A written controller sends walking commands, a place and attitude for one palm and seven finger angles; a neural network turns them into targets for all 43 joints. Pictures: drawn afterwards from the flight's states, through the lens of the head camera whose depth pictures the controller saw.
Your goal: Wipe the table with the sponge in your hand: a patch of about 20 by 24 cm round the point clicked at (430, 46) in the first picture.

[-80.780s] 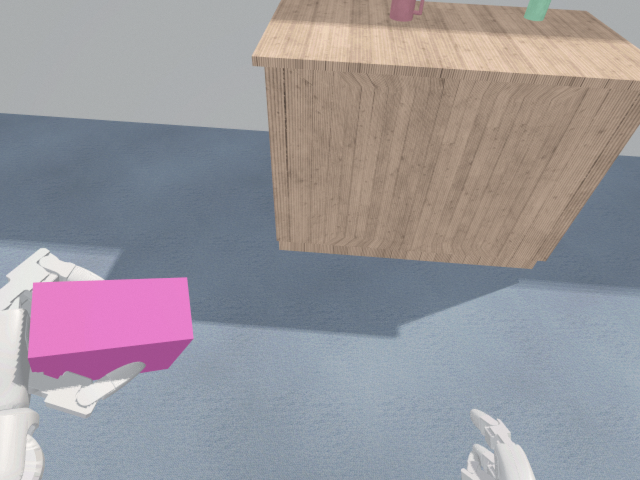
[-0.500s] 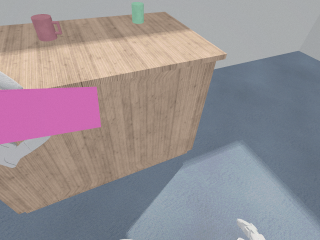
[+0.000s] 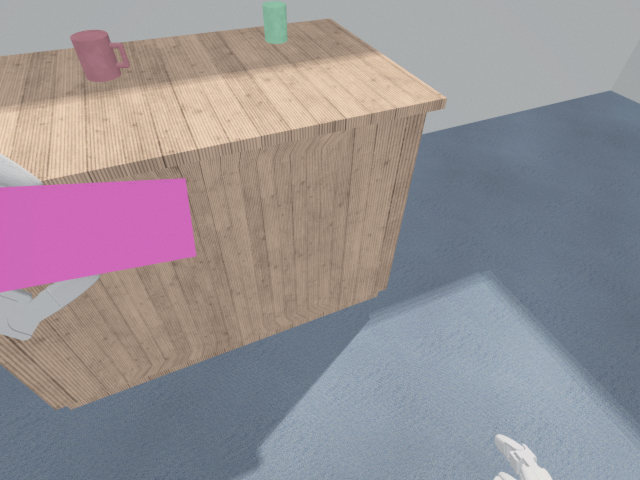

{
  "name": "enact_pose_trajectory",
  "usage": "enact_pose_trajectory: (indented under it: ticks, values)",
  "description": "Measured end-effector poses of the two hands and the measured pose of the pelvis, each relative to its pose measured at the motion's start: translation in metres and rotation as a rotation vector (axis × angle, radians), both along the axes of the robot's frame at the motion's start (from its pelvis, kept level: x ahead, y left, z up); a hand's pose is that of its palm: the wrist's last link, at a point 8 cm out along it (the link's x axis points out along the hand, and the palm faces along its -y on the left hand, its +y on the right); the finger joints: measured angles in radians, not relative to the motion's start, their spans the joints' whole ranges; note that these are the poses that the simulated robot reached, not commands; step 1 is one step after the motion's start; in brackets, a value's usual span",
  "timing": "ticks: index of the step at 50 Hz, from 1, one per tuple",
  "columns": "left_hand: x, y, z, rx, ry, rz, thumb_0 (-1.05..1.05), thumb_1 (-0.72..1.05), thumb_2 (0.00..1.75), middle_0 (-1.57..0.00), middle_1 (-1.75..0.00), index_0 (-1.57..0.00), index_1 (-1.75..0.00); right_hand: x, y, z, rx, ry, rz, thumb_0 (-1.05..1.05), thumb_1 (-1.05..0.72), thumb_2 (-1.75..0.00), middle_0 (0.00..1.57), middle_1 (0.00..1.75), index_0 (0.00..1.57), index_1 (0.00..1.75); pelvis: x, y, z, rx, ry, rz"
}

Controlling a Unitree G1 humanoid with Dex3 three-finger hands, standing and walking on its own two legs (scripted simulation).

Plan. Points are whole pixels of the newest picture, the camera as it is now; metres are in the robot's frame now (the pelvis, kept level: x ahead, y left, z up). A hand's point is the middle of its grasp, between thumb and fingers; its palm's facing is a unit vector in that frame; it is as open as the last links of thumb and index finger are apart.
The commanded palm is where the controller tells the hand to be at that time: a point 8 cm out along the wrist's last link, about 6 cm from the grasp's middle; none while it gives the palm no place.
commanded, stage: stand and wait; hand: left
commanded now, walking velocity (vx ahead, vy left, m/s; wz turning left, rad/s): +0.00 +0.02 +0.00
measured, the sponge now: (114, 225) +0.25 +0.19 +0.26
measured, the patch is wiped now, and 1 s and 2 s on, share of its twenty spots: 1.00 1.00 1.00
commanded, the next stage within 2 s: none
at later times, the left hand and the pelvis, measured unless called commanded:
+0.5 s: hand (24, 199) +0.25 +0.26 +0.28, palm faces +0.51 -0.77 -0.39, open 10.1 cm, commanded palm +0.19 +0.30 +0.30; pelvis +0.02 +0.02 +0.01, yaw -1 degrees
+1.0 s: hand (9, 222) +0.23 +0.25 +0.28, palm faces +0.49 -0.80 -0.36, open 10.1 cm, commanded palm +0.17 +0.30 +0.30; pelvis +0.00 +0.02 +0.01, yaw -1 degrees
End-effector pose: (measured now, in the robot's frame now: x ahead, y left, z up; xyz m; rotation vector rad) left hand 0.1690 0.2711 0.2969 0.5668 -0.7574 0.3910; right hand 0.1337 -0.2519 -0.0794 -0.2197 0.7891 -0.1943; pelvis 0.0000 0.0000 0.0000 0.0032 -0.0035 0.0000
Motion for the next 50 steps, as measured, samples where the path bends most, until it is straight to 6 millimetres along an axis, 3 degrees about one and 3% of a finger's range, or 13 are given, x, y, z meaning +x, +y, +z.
enact_pose_trajectory:
  ticks: [4,10,25,34,50]
  values:
    - [0.014,0.008,-0.004,-0.023,0.0,0.018,-0.01,-0.58,1.08,-0.77,-1.36,-0.78,-1.39,0.013,-0.002,0.001,-0.009,-0.051,-0.024,0.01,-0.91,-0.9,0.2,0.3,0.2,0.3,0.004,0.005,-0.005,-0.008,-0.017,0.0]
    - [0.032,0.009,-0.012,-0.03,0.047,0.014,-0.01,-0.57,1.08,-0.77,-1.36,-0.78,-1.39,0.031,0.016,0.003,0.038,-0.072,-0.002,0.01,-0.91,-0.9,0.2,0.3,0.2,0.3,0.018,0.007,-0.002,-0.022,-0.006,0.008]
    - [0.042,0.024,-0.008,0.009,0.084,0.019,-0.01,-0.57,1.08,-0.77,-1.36,-0.78,-1.39,0.063,0.061,0.009,0.104,-0.076,0.073,0.01,-0.91,-0.9,0.2,0.3,0.2,0.3,0.023,0.022,0.006,-0.028,0.002,-0.011]
    - [0.031,0.022,-0.012,-0.011,0.101,0.001,-0.01,-0.57,1.08,-0.77,-1.36,-0.78,-1.39,0.059,0.057,0.016,0.074,-0.09,0.069,0.01,-0.91,-0.9,0.2,0.3,0.2,0.3,0.017,0.024,0.008,-0.027,0.002,-0.012]
    - [0.02,0.023,-0.013,-0.037,0.097,0.001,-0.01,-0.57,1.08,-0.77,-1.36,-0.78,-1.39,0.028,0.044,0.014,0.052,-0.071,0.026,0.01,-0.91,-0.9,0.2,0.3,0.2,0.3,0.004,0.024,0.009,-0.029,-0.005,-0.016]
